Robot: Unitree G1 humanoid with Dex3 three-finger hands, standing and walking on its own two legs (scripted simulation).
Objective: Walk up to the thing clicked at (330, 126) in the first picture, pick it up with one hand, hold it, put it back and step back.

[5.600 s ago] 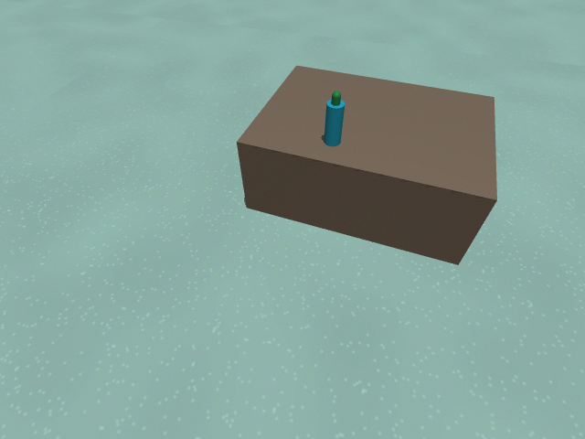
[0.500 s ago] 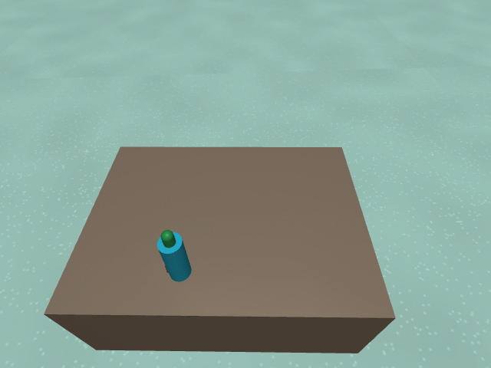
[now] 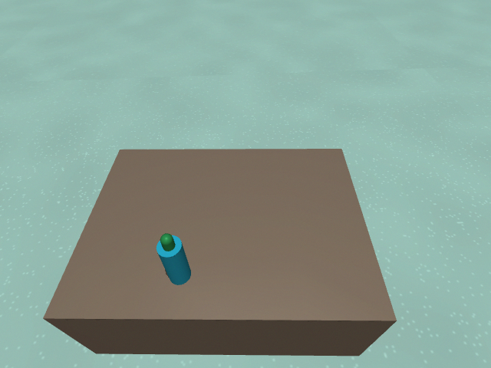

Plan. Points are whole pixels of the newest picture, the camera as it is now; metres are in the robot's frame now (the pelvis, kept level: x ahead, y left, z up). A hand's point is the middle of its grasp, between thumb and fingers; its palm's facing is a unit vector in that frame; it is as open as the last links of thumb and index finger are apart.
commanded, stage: stand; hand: left
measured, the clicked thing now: (173, 257) +0.47 +0.22 -0.28
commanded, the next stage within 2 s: go down in 1.00 s
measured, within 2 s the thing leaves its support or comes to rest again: neither
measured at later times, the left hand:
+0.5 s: hand out of the picture +0.07 +0.26 -0.16, palm faces -0.02 -0.94 -0.35, open 7.4 cm
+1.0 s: hand out of the picture +0.07 +0.26 -0.16, palm faces -0.03 -0.94 -0.35, open 7.4 cm
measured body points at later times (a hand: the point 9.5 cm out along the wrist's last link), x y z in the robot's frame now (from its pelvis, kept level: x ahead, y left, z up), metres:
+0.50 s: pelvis +0.00 +0.00 +0.00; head +0.01 +0.00 +0.45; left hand +0.07 +0.30 -0.13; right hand +0.08 -0.30 -0.13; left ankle +0.00 +0.14 -0.75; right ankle -0.01 -0.13 -0.75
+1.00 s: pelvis +0.00 +0.00 +0.00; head +0.01 +0.00 +0.45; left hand +0.07 +0.31 -0.13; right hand +0.07 -0.30 -0.13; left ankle +0.00 +0.14 -0.75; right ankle -0.01 -0.13 -0.75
